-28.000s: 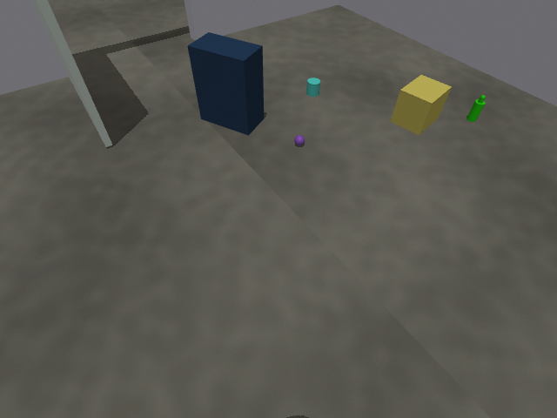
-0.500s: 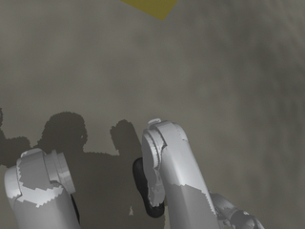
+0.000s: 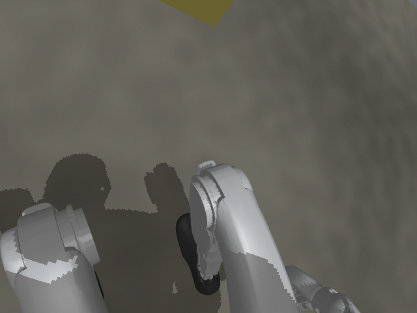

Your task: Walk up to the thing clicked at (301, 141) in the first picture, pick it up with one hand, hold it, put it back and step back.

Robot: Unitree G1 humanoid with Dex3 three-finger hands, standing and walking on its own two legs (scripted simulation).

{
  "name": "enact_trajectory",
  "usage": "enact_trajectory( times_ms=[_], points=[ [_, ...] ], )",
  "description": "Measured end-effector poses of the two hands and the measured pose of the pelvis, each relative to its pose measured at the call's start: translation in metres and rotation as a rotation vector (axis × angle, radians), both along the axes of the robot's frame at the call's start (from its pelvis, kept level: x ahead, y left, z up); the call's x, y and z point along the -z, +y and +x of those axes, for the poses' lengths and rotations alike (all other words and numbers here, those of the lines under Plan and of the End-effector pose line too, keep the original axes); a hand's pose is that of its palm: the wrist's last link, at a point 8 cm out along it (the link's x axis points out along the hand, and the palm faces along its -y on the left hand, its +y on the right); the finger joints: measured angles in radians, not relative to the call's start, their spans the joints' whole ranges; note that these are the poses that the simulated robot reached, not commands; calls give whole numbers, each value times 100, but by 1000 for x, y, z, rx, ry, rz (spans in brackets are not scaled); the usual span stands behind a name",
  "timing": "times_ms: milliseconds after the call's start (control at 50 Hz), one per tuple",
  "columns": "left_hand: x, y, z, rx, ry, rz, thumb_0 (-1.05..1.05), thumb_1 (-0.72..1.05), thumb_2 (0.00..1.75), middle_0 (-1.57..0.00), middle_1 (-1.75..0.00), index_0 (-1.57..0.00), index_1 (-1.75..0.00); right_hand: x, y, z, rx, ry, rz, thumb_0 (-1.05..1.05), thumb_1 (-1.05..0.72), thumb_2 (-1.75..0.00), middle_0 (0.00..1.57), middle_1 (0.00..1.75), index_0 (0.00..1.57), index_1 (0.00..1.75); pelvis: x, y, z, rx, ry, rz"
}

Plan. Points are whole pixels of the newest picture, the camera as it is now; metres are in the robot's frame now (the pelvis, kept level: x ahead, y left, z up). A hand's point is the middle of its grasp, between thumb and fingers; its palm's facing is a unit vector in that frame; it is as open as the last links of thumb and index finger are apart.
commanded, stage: open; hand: left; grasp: from above
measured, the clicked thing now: out of the picture +0.40 +0.33 -0.26
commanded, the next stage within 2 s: withdraw in 0.60 s
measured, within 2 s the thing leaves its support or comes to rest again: neither
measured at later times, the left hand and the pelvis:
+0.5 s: hand out of the picture +0.39 +0.32 -0.25, palm faces -0.45 -0.17 -0.88, open 13.7 cm; pelvis +0.00 +0.00 +0.00, yaw +0 degrees
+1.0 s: hand out of the picture +0.41 +0.34 -0.20, palm faces -0.30 -0.14 -0.94, open 13.9 cm; pelvis +0.00 +0.00 +0.01, yaw +0 degrees
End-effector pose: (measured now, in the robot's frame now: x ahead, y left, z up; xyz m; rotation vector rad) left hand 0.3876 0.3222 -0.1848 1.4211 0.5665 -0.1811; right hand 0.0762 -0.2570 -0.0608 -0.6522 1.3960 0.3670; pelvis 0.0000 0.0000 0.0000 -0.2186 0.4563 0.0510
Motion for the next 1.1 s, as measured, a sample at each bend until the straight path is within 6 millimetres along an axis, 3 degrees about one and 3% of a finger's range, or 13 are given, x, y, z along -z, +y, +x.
enact_trajectory(
  times_ms=[400, 700, 860, 980, 1100],
  points=[
    [4, 4, 7, -28, -4, 7, 0, -39, 89, -18, -95, -17, -93, -5, -3, 4, -12, -12, 6, 0, -89, -89, 20, 30, 20, 30, 1, 1, 1, 1, -3, -9],
    [3, 7, 3, -4, 5, -6, 0, -44, 95, -9, -104, -10, -103, -4, 2, -3, -2, 17, 16, 0, -89, -89, 20, 30, 21, 30, -2, 1, 1, 0, 1, -9],
    [-2, 4, 10, 7, -37, 7, 0, -45, 95, -9, -103, -10, -102, -6, 0, 0, -5, -5, 7, 0, -89, -89, 20, 30, 21, 30, -1, 1, -1, 3, -1, -10],
    [-31, 14, 23, -40, -140, 31, 0, -47, 96, -9, -102, -10, -100, -7, -3, 6, 52, -34, 20, 0, -90, -89, 20, 30, 21, 30, -4, 1, 3, -1, 37, -6],
    [-91, 26, 22, -57, -156, 95, 0, -48, 98, -9, -100, -9, -100, -1, -2, 24, 180, -80, 72, 0, -90, -89, 20, 30, 20, 30, -21, 0, 6, -23, 104, 18]
  ],
)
